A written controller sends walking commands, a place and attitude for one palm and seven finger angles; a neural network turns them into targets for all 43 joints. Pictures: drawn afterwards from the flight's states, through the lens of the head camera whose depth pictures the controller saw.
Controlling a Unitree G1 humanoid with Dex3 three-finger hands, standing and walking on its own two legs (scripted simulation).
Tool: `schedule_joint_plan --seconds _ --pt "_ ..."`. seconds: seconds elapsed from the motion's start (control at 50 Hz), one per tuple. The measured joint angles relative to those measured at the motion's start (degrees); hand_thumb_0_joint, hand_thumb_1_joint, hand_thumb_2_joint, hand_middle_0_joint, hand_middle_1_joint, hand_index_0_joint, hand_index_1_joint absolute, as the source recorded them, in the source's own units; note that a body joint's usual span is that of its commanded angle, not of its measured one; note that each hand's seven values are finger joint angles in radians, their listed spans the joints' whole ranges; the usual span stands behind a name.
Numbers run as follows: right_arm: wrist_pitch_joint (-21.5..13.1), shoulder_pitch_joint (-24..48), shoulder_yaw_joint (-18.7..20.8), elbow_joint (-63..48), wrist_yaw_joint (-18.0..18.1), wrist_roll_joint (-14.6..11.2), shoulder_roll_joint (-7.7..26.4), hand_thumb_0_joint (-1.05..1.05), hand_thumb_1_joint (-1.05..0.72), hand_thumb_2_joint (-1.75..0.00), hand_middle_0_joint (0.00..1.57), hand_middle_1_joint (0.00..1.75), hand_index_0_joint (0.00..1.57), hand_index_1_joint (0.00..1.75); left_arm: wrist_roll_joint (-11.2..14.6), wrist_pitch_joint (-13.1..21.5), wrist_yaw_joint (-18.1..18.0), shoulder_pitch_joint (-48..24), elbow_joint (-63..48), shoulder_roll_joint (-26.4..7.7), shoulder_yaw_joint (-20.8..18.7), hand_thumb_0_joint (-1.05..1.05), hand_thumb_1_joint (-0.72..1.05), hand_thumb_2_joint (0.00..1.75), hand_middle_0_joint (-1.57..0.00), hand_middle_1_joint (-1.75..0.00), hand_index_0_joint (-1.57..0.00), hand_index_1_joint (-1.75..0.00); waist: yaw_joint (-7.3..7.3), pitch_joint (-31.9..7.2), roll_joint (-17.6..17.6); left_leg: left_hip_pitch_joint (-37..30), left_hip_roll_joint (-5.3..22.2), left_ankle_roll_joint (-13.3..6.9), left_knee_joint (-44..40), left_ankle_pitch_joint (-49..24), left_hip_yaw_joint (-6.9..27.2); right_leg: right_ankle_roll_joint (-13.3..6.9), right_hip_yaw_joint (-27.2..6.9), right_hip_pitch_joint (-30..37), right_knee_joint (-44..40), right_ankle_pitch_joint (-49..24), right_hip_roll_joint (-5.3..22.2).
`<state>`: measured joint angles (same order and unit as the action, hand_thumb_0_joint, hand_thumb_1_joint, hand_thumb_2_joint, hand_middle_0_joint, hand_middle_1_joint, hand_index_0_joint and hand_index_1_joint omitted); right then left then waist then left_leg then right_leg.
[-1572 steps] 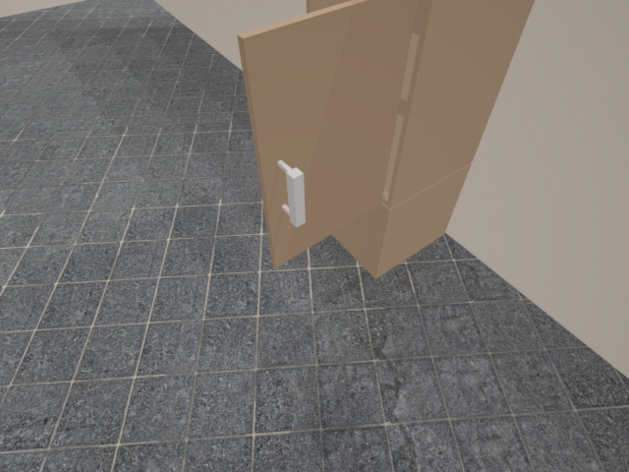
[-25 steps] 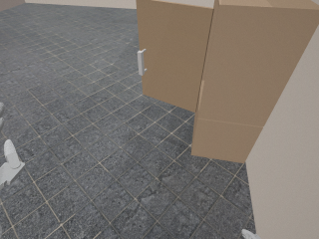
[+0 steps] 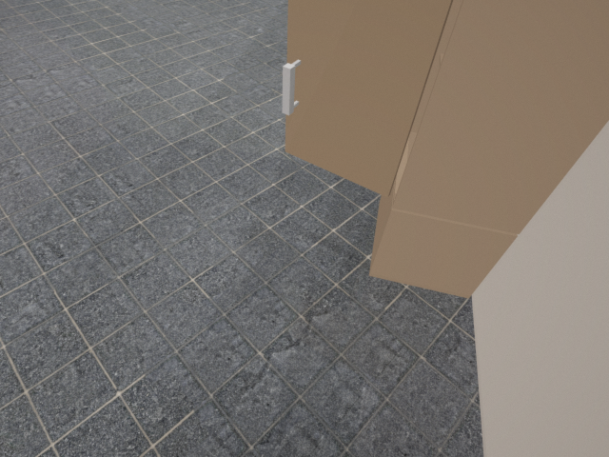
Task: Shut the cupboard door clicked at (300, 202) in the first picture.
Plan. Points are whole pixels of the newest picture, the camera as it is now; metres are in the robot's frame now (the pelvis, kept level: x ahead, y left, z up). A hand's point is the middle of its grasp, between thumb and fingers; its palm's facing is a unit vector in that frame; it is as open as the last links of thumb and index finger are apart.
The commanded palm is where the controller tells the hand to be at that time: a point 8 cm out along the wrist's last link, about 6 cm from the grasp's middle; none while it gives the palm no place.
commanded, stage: let the arm hang, fingers relaxed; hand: left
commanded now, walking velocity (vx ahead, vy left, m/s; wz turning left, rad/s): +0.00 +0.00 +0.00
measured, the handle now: (292, 87) +1.07 +0.10 -0.08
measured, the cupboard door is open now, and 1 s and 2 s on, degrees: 71 71 71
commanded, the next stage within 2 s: look to check the result in 0.68 s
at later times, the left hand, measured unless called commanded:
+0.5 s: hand out of the picture +0.02 +0.20 -0.17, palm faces +0.01 -0.98 -0.20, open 7.4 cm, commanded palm none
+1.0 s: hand out of the picture +0.02 +0.21 -0.17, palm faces -0.01 -0.97 -0.22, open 7.4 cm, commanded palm none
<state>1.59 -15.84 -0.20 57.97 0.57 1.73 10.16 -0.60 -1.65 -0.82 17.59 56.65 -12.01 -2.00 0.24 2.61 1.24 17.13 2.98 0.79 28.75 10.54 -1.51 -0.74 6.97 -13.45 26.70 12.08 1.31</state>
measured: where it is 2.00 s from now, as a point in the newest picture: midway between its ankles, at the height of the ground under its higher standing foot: outside the picture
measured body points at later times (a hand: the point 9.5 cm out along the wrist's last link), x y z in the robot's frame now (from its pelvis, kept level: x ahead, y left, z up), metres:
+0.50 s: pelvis +0.01 +0.03 +0.01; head +0.00 +0.02 +0.46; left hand +0.02 +0.25 -0.15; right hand +0.01 -0.20 -0.16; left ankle +0.05 +0.13 -0.74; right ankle +0.03 -0.11 -0.74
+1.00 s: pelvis +0.02 +0.01 +0.01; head +0.02 +0.01 +0.46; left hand +0.03 +0.26 -0.15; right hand +0.00 -0.22 -0.15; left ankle +0.05 +0.13 -0.74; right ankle +0.03 -0.11 -0.74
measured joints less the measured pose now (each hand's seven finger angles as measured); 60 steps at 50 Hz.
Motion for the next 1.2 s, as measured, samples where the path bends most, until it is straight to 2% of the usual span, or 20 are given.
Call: schedule_joint_plan --seconds 0.22,0.4,0.62,1.2 --pt "-0.6 -1.1 0.5 5.3 0.4 -0.7 0.1 0.00 -0.92 -0.90 0.20 0.30 0.20 0.30 0.0 0.4 -0.2 1.4 8.2 0.0 0.5 0.00 0.92 0.90 -0.20 -0.30 -0.20 -0.30 0.04 -0.1 -1.5 -4.0 -1.6 -1.6 -4.1 -1.0 -1.9 1.7 -1.7 3.2 -3.5 -1.4 1.4" --pt "-1.0 0.0 0.6 5.7 0.3 -0.6 -1.3 0.00 -0.91 -0.90 0.20 0.30 0.20 0.30 -0.3 0.8 -0.4 -0.6 8.0 1.9 0.8 0.00 0.91 0.90 -0.20 -0.30 -0.20 -0.30 -0.22 -1.3 -1.8 -4.8 -2.4 -2.2 -4.9 -1.1 -3.0 2.3 -2.7 3.0 -3.0 -1.2 2.2" --pt "-1.4 -0.1 0.9 6.1 0.3 -0.6 -1.3 0.00 -0.91 -0.90 0.20 0.30 0.20 0.30 -0.3 1.3 -0.4 -1.8 7.3 3.4 0.9 0.00 0.91 0.90 -0.20 -0.30 -0.20 -0.30 -0.67 -1.2 -1.5 -5.2 -2.3 -2.0 -5.1 -1.0 -3.4 2.2 -3.2 2.9 -2.4 -0.8 2.2" --pt "-1.4 2.6 1.4 6.5 0.1 -0.7 2.0 0.00 -0.91 -0.90 0.20 0.30 0.20 0.30 -0.2 1.5 -0.1 -4.1 7.9 -0.2 0.4 0.00 0.90 0.90 -0.20 -0.30 -0.20 -0.30 -0.67 0.2 -1.8 -6.6 -1.2 -1.0 -6.1 -0.7 -3.2 1.3 -3.0 4.5 -3.9 -0.7 0.9"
